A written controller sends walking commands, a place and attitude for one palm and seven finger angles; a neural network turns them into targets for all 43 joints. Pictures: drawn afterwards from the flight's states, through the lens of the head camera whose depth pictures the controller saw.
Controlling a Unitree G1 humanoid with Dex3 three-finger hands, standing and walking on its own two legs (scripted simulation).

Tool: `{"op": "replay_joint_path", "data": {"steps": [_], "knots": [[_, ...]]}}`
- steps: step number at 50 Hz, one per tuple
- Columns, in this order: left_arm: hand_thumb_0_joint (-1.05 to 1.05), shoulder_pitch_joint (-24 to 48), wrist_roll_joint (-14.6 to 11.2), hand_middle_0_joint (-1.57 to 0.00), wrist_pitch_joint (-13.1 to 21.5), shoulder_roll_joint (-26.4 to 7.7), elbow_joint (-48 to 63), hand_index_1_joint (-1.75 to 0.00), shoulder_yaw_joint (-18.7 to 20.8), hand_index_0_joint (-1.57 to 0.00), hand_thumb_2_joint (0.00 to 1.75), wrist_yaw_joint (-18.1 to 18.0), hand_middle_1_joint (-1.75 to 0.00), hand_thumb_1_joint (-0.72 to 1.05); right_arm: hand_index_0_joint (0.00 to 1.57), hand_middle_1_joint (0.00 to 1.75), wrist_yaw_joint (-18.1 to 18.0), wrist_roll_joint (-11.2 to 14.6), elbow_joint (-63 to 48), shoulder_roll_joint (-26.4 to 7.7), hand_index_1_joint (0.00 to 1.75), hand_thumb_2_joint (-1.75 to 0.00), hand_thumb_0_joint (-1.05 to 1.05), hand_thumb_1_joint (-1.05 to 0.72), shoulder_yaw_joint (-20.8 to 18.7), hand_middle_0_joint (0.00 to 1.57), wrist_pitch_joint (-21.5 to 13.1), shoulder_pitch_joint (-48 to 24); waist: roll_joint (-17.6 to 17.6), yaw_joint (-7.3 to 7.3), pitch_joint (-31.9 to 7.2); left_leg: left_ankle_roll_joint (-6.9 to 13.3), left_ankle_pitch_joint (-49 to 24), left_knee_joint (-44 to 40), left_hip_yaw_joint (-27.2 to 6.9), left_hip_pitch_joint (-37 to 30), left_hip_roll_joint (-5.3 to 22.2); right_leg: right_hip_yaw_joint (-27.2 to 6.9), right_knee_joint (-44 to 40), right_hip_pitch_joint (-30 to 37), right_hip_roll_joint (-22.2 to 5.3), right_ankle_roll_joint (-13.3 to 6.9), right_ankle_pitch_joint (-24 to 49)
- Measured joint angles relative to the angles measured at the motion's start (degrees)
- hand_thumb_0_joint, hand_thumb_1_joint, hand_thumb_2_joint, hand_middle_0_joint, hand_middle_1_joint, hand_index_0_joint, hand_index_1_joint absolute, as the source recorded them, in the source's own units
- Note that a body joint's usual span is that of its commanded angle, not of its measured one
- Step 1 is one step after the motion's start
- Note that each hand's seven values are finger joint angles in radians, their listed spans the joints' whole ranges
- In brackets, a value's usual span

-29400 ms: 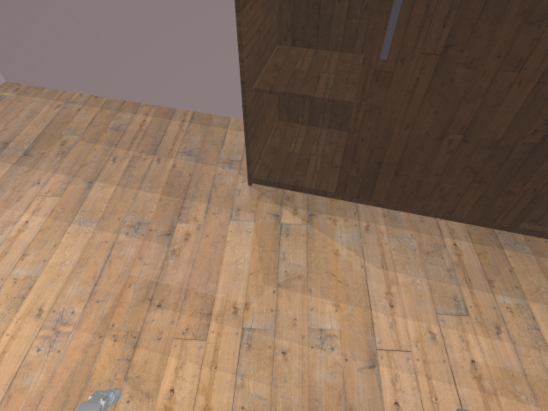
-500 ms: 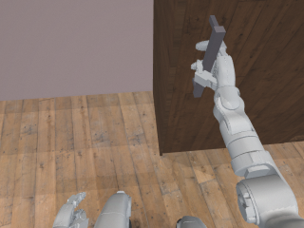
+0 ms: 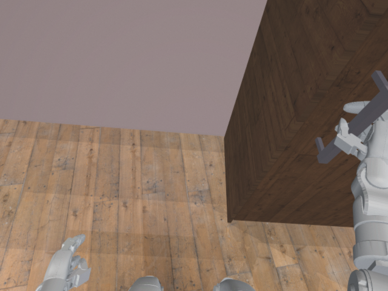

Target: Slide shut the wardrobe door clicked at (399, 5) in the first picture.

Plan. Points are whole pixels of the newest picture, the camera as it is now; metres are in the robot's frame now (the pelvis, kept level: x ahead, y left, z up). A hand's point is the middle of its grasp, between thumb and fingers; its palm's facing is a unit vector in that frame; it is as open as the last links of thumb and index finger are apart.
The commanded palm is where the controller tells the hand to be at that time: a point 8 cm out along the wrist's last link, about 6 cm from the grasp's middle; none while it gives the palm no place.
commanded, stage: stop walking and hold the door there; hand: right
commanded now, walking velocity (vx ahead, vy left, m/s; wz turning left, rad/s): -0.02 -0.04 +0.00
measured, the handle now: (347, 123) +0.45 -0.28 +0.10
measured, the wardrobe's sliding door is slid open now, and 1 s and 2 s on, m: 0.00 0.00 0.00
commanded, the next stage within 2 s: none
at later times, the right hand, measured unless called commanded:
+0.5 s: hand (343, 136) +0.41 -0.25 +0.11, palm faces +0.28 +0.93 -0.24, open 5.8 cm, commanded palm +0.37 -0.29 +0.11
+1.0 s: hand (343, 137) +0.41 -0.25 +0.11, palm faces +0.30 +0.92 -0.26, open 5.8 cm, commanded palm +0.36 -0.30 +0.11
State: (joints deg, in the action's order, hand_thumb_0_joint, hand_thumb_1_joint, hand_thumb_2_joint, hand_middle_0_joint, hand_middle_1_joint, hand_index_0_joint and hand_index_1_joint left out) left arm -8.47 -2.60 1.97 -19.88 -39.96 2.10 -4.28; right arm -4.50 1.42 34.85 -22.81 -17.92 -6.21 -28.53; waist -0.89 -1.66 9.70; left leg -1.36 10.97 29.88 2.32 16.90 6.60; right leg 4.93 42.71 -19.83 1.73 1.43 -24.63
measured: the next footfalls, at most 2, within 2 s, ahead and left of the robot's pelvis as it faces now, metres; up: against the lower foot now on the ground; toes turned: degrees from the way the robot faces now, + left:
right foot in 0.06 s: +0.06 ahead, -0.12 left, +0.00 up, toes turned -5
left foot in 1.42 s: -0.03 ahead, -0.02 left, +0.00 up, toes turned +15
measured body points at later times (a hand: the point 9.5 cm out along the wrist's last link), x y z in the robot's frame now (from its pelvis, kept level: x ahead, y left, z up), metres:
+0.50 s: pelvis -0.01 -0.03 +0.00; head +0.02 -0.02 +0.45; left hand +0.10 +0.23 -0.11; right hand +0.38 -0.30 +0.13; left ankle +0.00 +0.10 -0.74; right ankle +0.02 -0.12 -0.74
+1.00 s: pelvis +0.00 -0.02 +0.00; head +0.02 -0.01 +0.45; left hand +0.09 +0.26 -0.11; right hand +0.38 -0.30 +0.13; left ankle +0.00 +0.10 -0.74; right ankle +0.02 -0.12 -0.74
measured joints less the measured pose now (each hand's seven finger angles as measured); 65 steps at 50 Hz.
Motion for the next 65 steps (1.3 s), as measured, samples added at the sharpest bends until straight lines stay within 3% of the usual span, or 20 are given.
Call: {"op": "replay_joint_path", "data": {"steps": [3,4,8,13,15,18,33,43,50,55,57,60,62,65], "knots": [[0.01,-1.4,0.0,-0.20,-0.3,-0.6,0.6,-0.30,0.1,-0.20,0.90,0.0,-0.30,0.91,0.39,1.40,-0.4,-0.1,-1.7,0.6,1.40,-0.83,-0.03,-0.64,1.1,0.46,-0.1,0.6,-0.1,-0.29,-2.1,-0.4,0.4,0.9,0.6,0.9,-1.4,-0.5,-11.7,5.4,-2.0,-0.2,8.1],[0.01,-1.7,0.1,-0.20,-0.2,-0.5,0.8,-0.30,0.4,-0.20,0.90,-0.1,-0.30,0.91,0.38,1.40,-0.6,0.0,-2.3,0.8,1.40,-0.83,-0.03,-0.65,1.6,0.46,-0.2,0.5,-0.1,-0.47,-2.4,-0.6,0.8,1.8,0.8,1.4,-1.6,-0.4,-13.2,5.7,-2.5,-1.4,11.7],[0.01,-3.0,0.0,-0.20,0.2,2.3,2.1,-0.30,0.0,-0.20,0.90,0.1,-0.30,0.91,0.35,1.40,-1.3,0.5,-3.2,0.7,1.40,-0.81,-0.02,-0.68,3.1,0.46,-0.7,1.0,0.9,1.21,-2.8,0.6,11.2,7.8,0.0,2.9,-3.5,1.4,-12.1,5.4,-3.5,-2.9,10.1],[0.01,-4.4,0.2,-0.20,1.5,5.8,2.6,-0.30,-2.8,-0.20,0.90,0.7,-0.30,0.91,0.33,1.40,-1.4,0.7,-3.5,-0.7,1.40,-0.79,-0.03,-0.69,3.1,0.46,-0.4,2.3,0.7,2.02,-3.8,1.4,4.2,1.3,0.9,-2.2,-5.3,2.9,-10.4,4.4,-4.5,-2.3,8.9],[0.01,-3.6,0.5,-0.20,1.1,6.3,1.8,-0.30,-3.5,-0.20,0.90,0.7,-0.30,0.91,0.33,1.40,-1.7,0.8,-3.3,-0.6,1.40,-0.78,-0.04,-0.68,2.3,0.46,-0.7,2.9,-0.8,1.49,-3.5,1.9,3.7,0.6,0.8,-2.3,-6.2,3.0,-10.1,4.3,-5.4,-2.2,8.7],[0.01,-3.5,0.6,-0.20,0.7,6.8,0.7,-0.30,-3.9,-0.21,0.90,0.4,-0.30,0.90,0.35,1.40,-1.8,0.8,-2.9,-0.2,1.40,-0.77,-0.04,-0.68,2.1,0.46,-0.7,3.2,-1.3,0.67,-3.9,1.6,3.4,-0.3,0.9,-2.3,-5.8,2.9,-11.5,4.3,-4.8,-2.4,9.6],[0.01,-4.8,1.2,-0.21,1.4,5.4,0.1,-0.30,-3.7,-0.21,0.90,-1.2,-0.30,0.90,0.34,1.40,-2.1,1.0,0.2,-0.3,1.40,-0.77,-0.02,-0.71,3.1,0.46,-1.4,3.6,1.4,0.79,-7.5,0.8,1.4,-3.1,-1.2,-3.1,-5.7,5.1,-15.5,6.5,-4.4,-3.2,11.3],[0.01,-5.5,1.1,-0.20,1.4,4.6,-0.5,-0.30,-2.9,-0.21,0.90,-1.4,-0.30,0.90,0.33,1.40,-2.2,1.2,0.6,-0.8,1.40,-0.77,-0.02,-0.71,2.2,0.46,-2.2,5.1,0.6,0.81,-8.1,1.3,0.6,-4.9,-1.3,-3.6,-6.6,5.2,-16.5,6.8,-5.2,-2.5,11.7],[0.01,-5.2,0.9,-0.20,-0.4,3.4,0.0,-0.30,-1.7,-0.21,0.90,-1.2,-0.30,0.90,0.35,1.40,-2.0,0.7,1.2,-0.6,1.40,-0.76,-0.04,-0.69,2.1,0.46,-2.8,4.8,-1.4,-0.10,-7.7,1.3,0.4,-5.3,-0.2,-3.4,-6.7,3.7,-14.3,4.9,-5.4,-2.2,11.0],[0.01,-3.6,0.5,-0.20,-2.1,1.6,0.0,-0.30,-0.6,-0.20,0.90,-1.1,-0.30,0.91,0.38,1.40,-1.2,0.0,0.8,0.9,1.40,-0.76,-0.05,-0.68,3.7,0.46,-2.7,2.3,-1.7,0.26,-6.4,0.0,0.8,-3.2,-0.4,-1.6,-4.6,-2.4,-4.6,1.4,-2.6,-0.9,2.5],[0.01,-2.9,0.5,-0.20,-2.1,1.4,-0.2,-0.30,-0.7,-0.20,0.90,-1.1,-0.30,0.91,0.39,1.40,-0.7,-0.3,0.2,1.5,1.40,-0.76,-0.05,-0.68,4.7,0.46,-2.8,1.0,-0.8,-0.21,-5.8,-1.0,1.1,-1.9,-0.3,-0.8,-2.8,-3.4,-5.1,1.4,-2.3,-0.8,2.3],[0.01,-1.8,0.8,-0.20,-2.0,1.5,0.1,-0.30,-0.8,-0.20,0.90,-1.3,-0.30,0.91,0.41,1.40,0.2,-0.5,-1.0,2.2,1.40,-0.77,-0.06,-0.67,6.3,0.46,-3.0,-0.5,0.5,-1.44,-4.8,-2.9,2.3,1.4,-0.4,0.8,-0.1,-2.6,-12.0,3.8,-2.6,-0.9,11.7],[0.01,-0.9,0.7,-0.20,-2.2,2.6,0.9,-0.30,-0.7,-0.20,0.90,-1.3,-0.30,0.91,0.41,1.40,0.0,0.1,-2.1,2.4,1.40,-0.77,-0.06,-0.67,7.4,0.46,-2.6,-1.4,1.6,-0.77,-3.5,-2.5,3.9,5.0,-1.3,2.5,0.9,-0.9,-11.1,3.8,-1.5,-2.3,11.2],[0.01,-1.1,0.8,-0.20,-1.1,4.8,2.6,-0.30,-1.5,-0.20,0.90,-0.5,-0.30,0.91,0.38,1.40,-0.6,0.9,-2.6,3.3,1.40,-0.76,-0.05,-0.69,8.4,0.46,-2.5,-1.8,0.5,0.78,-2.8,-1.3,15.2,15.1,0.0,5.4,-1.4,1.0,-11.4,3.8,-2.0,-4.0,9.6]]}}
